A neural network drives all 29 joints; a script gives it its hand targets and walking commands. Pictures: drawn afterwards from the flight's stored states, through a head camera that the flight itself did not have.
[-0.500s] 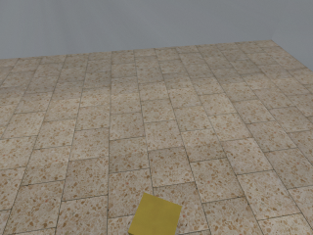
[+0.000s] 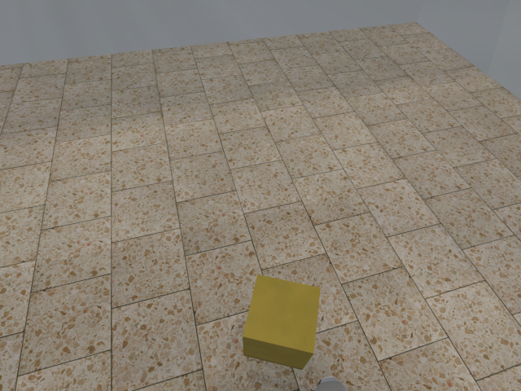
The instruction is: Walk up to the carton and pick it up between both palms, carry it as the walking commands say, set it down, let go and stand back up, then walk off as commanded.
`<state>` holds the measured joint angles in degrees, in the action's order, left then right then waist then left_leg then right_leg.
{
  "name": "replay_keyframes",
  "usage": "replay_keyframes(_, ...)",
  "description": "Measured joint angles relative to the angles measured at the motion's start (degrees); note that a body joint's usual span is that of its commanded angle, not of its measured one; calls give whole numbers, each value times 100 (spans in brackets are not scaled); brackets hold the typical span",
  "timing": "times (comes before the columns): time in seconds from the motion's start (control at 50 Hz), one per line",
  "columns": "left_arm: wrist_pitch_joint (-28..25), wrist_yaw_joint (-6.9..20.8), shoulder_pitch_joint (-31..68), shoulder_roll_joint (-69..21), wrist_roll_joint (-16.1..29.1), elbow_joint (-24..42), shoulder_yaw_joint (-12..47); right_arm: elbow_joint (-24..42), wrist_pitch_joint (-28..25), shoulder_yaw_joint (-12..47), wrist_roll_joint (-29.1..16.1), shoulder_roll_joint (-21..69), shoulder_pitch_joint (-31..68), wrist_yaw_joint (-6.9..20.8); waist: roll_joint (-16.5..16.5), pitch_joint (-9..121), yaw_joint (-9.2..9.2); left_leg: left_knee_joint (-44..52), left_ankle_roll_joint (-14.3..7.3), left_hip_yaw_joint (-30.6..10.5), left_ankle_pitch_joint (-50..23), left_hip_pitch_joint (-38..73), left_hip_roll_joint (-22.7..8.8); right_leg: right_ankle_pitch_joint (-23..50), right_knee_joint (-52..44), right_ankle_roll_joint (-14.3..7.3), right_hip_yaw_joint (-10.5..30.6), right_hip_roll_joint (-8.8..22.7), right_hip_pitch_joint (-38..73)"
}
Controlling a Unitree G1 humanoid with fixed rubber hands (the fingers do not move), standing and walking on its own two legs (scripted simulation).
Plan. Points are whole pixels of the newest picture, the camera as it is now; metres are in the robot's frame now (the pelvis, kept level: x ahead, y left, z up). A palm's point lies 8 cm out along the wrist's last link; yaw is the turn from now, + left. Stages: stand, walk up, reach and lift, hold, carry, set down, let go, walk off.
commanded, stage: walk up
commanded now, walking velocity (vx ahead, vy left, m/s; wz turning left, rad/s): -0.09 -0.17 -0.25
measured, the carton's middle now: (280, 323) +0.42 -0.06 -0.63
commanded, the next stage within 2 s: none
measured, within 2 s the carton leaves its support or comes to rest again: neither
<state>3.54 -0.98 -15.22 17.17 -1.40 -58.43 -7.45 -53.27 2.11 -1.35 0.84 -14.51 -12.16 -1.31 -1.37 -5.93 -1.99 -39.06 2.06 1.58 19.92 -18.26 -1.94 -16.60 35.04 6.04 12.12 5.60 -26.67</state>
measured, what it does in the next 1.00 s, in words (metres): steps on the spot: right foot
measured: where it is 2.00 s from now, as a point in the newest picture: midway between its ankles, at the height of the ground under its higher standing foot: outside the picture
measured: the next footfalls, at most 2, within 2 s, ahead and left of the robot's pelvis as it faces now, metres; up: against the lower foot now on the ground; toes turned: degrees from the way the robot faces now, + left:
right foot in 0.64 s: -0.07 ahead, -0.12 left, +0.00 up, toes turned -8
left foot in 1.04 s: +0.16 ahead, +0.11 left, +0.00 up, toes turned +4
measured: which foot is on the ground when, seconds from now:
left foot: down 0.00-0.60, up 0.62-1.00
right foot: up 0.00-0.62, down 0.64-1.00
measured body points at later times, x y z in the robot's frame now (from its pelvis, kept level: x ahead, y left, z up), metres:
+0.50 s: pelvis -0.05 +0.04 +0.04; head -0.04 +0.09 +0.49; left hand +0.04 +0.29 -0.13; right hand -0.11 -0.22 -0.07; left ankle +0.01 +0.13 -0.72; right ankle -0.14 -0.13 -0.64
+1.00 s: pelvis +0.01 +0.02 +0.02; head +0.01 +0.02 +0.47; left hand -0.07 +0.24 -0.13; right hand +0.11 -0.24 -0.11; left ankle +0.10 +0.12 -0.70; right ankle -0.11 -0.11 -0.72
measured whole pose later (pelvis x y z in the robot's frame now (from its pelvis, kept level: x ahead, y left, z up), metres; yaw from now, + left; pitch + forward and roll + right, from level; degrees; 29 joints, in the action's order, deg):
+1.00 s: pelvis +0.01 +0.02 +0.02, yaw -3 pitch +1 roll -3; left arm -2.9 -1.1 -27.6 8.7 -1.3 -64.5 -0.2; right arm -48.5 -0.5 -4.4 1.6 -13.1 -13.3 1.4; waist 3.2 2.2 -2.4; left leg -41.1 1.3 5.4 12.0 -28.9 -5.3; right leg -16.9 13.6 1.7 -4.7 0.2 2.2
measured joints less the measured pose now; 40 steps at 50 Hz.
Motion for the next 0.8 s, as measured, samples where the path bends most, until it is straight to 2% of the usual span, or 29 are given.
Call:
replay_keyframes(0.02, 58, 6, 79, 31, -8, 77, -9, 26, -35, 29, 13, 58, -117, -5, 41, 70, 97, -18, -69, -30, -13, -33, -139, -506, 576, -122, 26, -334, -162)
replay_keyframes(0.04, 93, 41, 187, 70, -39, 169, -19, 16, -55, 45, 19, 107, -264, -28, 89, 153, 196, 97, -95, -97, -91, -23, -285, -672, 1170, -239, 26, -665, -305)
replay_keyframes(0.06, 96, 92, 315, 115, -73, 272, -38, -26, -60, 50, 20, 142, -429, -69, 117, 239, 264, 309, -81, -163, -269, 12, -421, -628, 1663, -331, -5, -934, -415)
replay_keyframes(0.1, 47, 202, 557, 189, -121, 480, -56, -154, -46, 27, -12, 154, -721, -150, 76, 377, 294, 706, -49, -245, -549, 89, -580, -367, 2380, -413, -116, -1207, -538)
replay_keyframes(0.16, -5, 316, 654, 189, -137, 657, 4, -237, -43, -47, -34, 76, -971, -167, -56, 505, 263, 990, -136, -223, -736, 134, -661, -54, 3129, -332, -230, -1269, -500)
replay_keyframes(0.26, 118, 372, 431, 112, -183, 548, 162, -67, -174, -98, -52, 144, -1077, -139, -266, 595, 295, 1095, -285, -78, -841, 128, -659, 327, 3414, -96, -575, -1022, -2)
replay_keyframes(0.34, 156, 458, 188, 67, -154, 384, 278, 47, -246, -98, -15, 301, -1215, -96, -241, 732, 319, 1295, -262, -45, -954, 165, -661, 343, 2828, -107, -1017, -852, 554)
replay_keyframes(0.42, 143, 439, 126, 59, -127, 232, 355, 147, -278, -115, 33, 402, -1348, -119, -94, 738, 380, 1594, -310, 27, -1181, 246, -665, 4, 1999, -163, -1329, -787, 985)
replay_keyframes(0.54, 41, 327, 368, 12, -22, 208, 461, 81, -182, -217, 84, 393, -1568, -116, 209, 654, 571, 1896, -253, 46, -1473, 229, -607, -731, 439, -371, -1582, -771, 1386)
replay_keyframes(0.58, -31, 273, 397, -56, 23, 248, 513, 1, -137, -266, 79, 354, -1618, -95, 298, 652, 591, 1847, -214, 61, -1479, 156, -548, -702, -394, -488, -1673, -756, 1628)
replay_keyframes(0.62, -116, 187, 322, -86, 56, 291, 552, -45, -110, -300, 75, 351, -1675, -64, 210, 693, 534, 1448, -156, 160, -1024, -50, -375, -516, -1426, -614, -1722, -649, 2008)
replay_keyframes(0.64, -167, 141, 263, -118, 80, 280, 565, -44, -114, -305, 97, 335, -1689, -45, 168, 698, 469, 970, -157, 210, -368, -260, -304, -210, -1740, -632, -1605, -583, 2084)
replay_keyframes(0.66, -200, 104, 196, -231, 101, 226, 607, -69, -111, -318, 119, 287, -1670, -30, 288, 669, 442, 443, -163, 139, 91, -447, -313, 299, -1712, -604, -1625, -585, 2064)
replay_keyframes(0.68, -226, 81, 85, -345, 93, 148, 644, -99, -81, -333, 110, 251, -1657, 1, 418, 715, 421, 25, -146, 65, 185, -611, -317, 445, -1679, -593, -1661, -606, 2085)
replay_keyframes(0.8, -449, 42, -595, -587, 108, -270, 723, 89, -82, -318, 80, 192, -1223, 305, 538, 1004, 272, -1616, -21, 167, -468, -1294, -344, 508, -2300, -631, -1607, -539, 2533)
